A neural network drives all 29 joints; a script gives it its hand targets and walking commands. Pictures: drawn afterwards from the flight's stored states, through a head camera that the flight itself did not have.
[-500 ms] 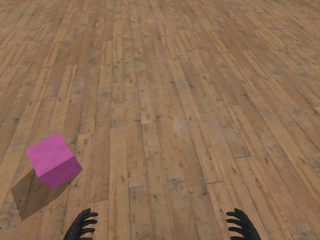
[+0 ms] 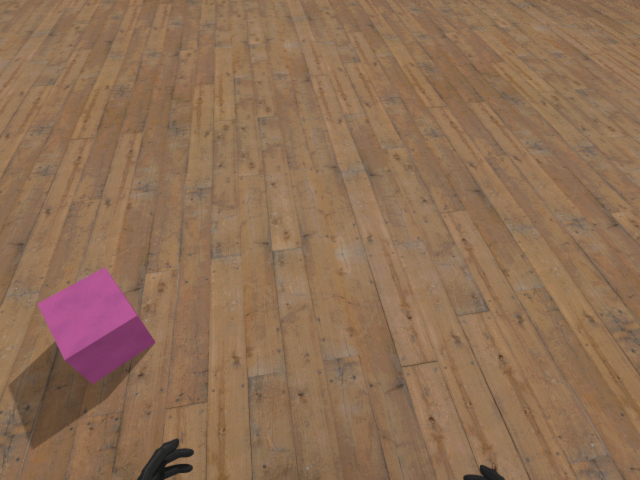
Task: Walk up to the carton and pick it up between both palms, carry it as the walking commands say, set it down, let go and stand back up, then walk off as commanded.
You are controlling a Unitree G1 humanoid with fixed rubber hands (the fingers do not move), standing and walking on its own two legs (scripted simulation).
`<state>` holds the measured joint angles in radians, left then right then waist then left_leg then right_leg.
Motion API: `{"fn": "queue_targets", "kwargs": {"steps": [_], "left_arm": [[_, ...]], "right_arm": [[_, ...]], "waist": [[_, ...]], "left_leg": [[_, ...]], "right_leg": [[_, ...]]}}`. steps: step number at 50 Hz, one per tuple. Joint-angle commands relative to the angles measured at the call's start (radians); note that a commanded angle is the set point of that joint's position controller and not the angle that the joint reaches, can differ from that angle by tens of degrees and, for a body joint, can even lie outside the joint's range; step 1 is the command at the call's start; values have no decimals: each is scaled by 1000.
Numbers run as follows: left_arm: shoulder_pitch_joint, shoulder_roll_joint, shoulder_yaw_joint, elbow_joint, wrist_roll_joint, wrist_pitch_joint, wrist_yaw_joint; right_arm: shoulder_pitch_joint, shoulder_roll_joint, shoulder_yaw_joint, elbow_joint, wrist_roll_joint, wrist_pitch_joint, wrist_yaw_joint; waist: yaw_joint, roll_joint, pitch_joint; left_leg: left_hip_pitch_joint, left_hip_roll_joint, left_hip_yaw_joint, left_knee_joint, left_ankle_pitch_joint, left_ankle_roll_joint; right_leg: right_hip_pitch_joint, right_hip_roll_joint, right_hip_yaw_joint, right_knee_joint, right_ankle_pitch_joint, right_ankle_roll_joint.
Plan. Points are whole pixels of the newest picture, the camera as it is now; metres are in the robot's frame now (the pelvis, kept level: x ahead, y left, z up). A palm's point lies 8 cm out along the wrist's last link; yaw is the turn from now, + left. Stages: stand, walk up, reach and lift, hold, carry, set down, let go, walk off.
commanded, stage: stand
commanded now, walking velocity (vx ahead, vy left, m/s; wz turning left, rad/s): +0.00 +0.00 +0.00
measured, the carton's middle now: (99, 323) +0.68 +0.73 -0.67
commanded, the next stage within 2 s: none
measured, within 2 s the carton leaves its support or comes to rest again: neither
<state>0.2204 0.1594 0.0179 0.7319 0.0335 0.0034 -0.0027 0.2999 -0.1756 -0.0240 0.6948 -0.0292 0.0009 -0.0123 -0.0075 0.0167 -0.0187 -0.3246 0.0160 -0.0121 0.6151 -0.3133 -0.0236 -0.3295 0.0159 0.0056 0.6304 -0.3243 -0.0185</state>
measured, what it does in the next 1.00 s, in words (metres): stands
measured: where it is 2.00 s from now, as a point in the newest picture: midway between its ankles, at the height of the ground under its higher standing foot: outside the picture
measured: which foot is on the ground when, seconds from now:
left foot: down 0.00-1.00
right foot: down 0.00-1.00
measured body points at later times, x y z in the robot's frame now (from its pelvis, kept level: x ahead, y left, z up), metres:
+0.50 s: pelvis +0.02 +0.00 +0.01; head +0.02 -0.01 +0.46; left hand +0.08 +0.24 -0.13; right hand +0.08 -0.23 -0.14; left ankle +0.01 +0.14 -0.73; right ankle +0.00 -0.11 -0.73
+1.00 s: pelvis +0.01 -0.01 +0.01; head +0.01 -0.01 +0.46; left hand +0.03 +0.22 -0.14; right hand +0.01 -0.23 -0.15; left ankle +0.01 +0.14 -0.73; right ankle +0.00 -0.11 -0.73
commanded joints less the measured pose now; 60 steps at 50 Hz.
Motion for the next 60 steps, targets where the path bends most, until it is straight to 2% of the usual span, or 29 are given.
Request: {"fn": "queue_targets", "kwargs": {"steps": [1, 2, 4, 6, 8, 9, 10, 12, 16, 18, 19, 24, 28, 29, 30, 34, 35, 36, 37, 38, 39, 41, 43, 47, 54, 56, 57, 58, 60], "left_arm": [[-46, 98, 24, -59, -5, -14, 3], [-5, 93, 24, -48, -1, -16, 8], [-3, 78, 23, -38, -9, -9, 6], [19, 96, 33, -27, -6, -14, 12], [17, 60, 26, -7, -8, -16, 16], [27, 93, 34, 6, -8, -15, 19], [12, 111, 44, 6, -4, -17, 28], [28, 72, 35, 27, -8, -14, 26], [38, 89, 41, 61, -5, -10, 28], [41, 66, 38, 75, -12, -12, 27], [50, 87, 40, 94, -16, -7, 28], [68, 71, 36, 142, -14, -19, 32], [55, 96, 47, 183, -14, -14, 26], [42, 91, 46, 179, -7, -11, 27], [65, 79, 46, 204, -6, -12, 34], [48, 85, 40, 229, -13, -17, 36], [57, 100, 46, 246, -17, -15, 37], [48, 123, 49, 257, -19, -20, 43], [75, 128, 50, 271, -16, -20, 44], [69, 113, 51, 282, -11, -24, 41], [75, 112, 49, 298, -22, -16, 47], [83, 71, 37, 309, -19, -8, 43], [49, 76, 36, 313, -15, -16, 41], [77, 22, 20, 352, -19, -7, 43], [78, 84, 32, 380, -20, -8, 38], [32, 57, 31, 364, -19, -6, 36], [42, 52, 26, 372, -17, -6, 37], [95, 16, 17, 397, -26, -3, 39], [79, 19, 13, 401, -24, 5, 44]], "right_arm": [[24, -92, -24, -57, 5, -19, -7], [33, -90, -25, -44, 5, -14, -4], [45, -103, -32, -34, -3, -19, -4], [42, -53, -19, -26, 4, -17, -2], [76, -84, -31, -2, 4, -20, -15], [51, -96, -33, -6, 7, -23, -16], [51, -87, -29, -10, 9, -31, -16], [54, -50, -22, 26, 1, -29, -15], [55, -83, -31, 28, 5, -27, -18], [58, -63, -31, 61, 11, -25, -24], [48, -61, -32, 51, 4, -22, -20], [88, -107, -47, 113, 6, -9, -38], [65, -66, -37, 152, 15, -14, -28], [68, -44, -29, 161, 11, -11, -27], [52, -78, -36, 167, 2, -18, -24], [66, -67, -35, 211, 8, -13, -35], [93, -52, -38, 223, 11, -20, -37], [51, -83, -39, 227, 10, -20, -37], [48, -65, -37, 233, 15, -20, -38], [78, -39, -35, 249, 18, -20, -30], [74, -59, -37, 260, 6, -21, -26], [76, -75, -38, 290, 12, -16, -38], [94, -48, -28, 310, 5, -11, -43], [53, -46, -28, 328, 11, -1, -32], [77, -35, -17, 380, 3, -10, -27], [74, -46, -19, 389, 9, -8, -31], [91, -2, -9, 399, 6, -6, -34], [133, 27, 4, 412, 13, -6, -37], [115, 6, -5, 410, 8, -2, -33]], "waist": [[-11, -49, 36], [3, -75, 31], [1, 37, -48], [10, -28, -29], [6, -47, 0], [2, -13, -48], [2, -52, 0], [14, 57, -2], [11, -34, 10], [14, 11, -1], [9, -27, -36], [6, 7, 30], [8, -55, 23], [12, -13, 70], [14, 33, 22], [12, -41, 14], [6, 15, 0], [11, -16, 30], [19, 27, 54], [0, 1, 26], [11, -52, 39], [30, 33, 77], [8, -11, 77], [16, -48, 95], [8, 38, 85], [7, -41, 76], [-1, 3, 89], [5, -44, 91], [9, -23, 131]], "left_leg": [[-3, 22, -44, -103, 104, 33], [-7, 16, -37, -97, 83, 36], [29, 15, -30, -105, 100, 33], [27, 10, -21, -92, 116, 24], [7, 25, -43, -105, 151, 35], [33, 27, -45, -114, 141, 45], [19, 33, -40, -95, 191, 42], [23, 31, -51, -119, 194, 42], [0, 48, -68, -136, 205, 48], [37, 29, -47, -115, 212, 42], [78, 20, -33, -115, 185, 31], [94, 51, -51, -146, 259, 40], [124, 37, -49, -147, 204, 38], [75, 51, -62, -188, 160, 39], [105, 50, -53, -187, 178, 43], [121, 40, -34, -172, 227, 27], [154, 54, -42, -177, 268, 30], [125, 48, -44, -173, 246, 33], [85, 55, -59, -190, 265, 37], [110, 54, -42, -175, 267, 39], [119, 53, -44, -187, 274, 31], [92, 58, -51, -208, 243, 29], [107, 65, -50, -207, 244, 29], [152, 49, -39, -202, 217, 25], [113, 58, -44, -226, 172, 26], [127, 47, -30, -224, 148, 18], [139, 47, -34, -234, 149, 16], [141, 57, -44, -227, 152, 9], [87, 43, -33, -235, 134, 6]], "right_leg": [[-30, -56, 79, -160, 44, -27], [-19, -58, 84, -177, 22, -26], [23, -64, 81, -142, 83, -36], [11, -63, 87, -157, 60, -30], [41, -56, 68, -137, 138, -20], [48, -53, 63, -129, 131, -24], [53, -59, 64, -128, 182, -24], [63, -54, 60, -114, 185, -31], [103, -52, 45, -116, 226, -19], [88, -70, 64, -135, 233, -28], [62, -68, 66, -152, 167, -37], [55, -74, 76, -175, 226, -26], [45, -63, 78, -200, 161, -28], [58, -52, 67, -194, 130, -26], [102, -67, 77, -195, 198, -26], [127, -82, 94, -221, 228, -35], [121, -74, 79, -211, 273, -35], [123, -78, 89, -236, 275, -41], [153, -74, 80, -216, 285, -37], [169, -79, 82, -217, 335, -37], [148, -81, 87, -225, 325, -43], [145, -83, 87, -237, 280, -40], [132, -73, 78, -235, 254, -38], [71, -84, 110, -289, 129, -32], [132, -83, 115, -304, 115, -42], [99, -75, 113, -322, 46, -35], [80, -80, 108, -312, 52, -34], [84, -63, 108, -316, 63, -32], [75, -72, 95, -315, 32, -20]]}}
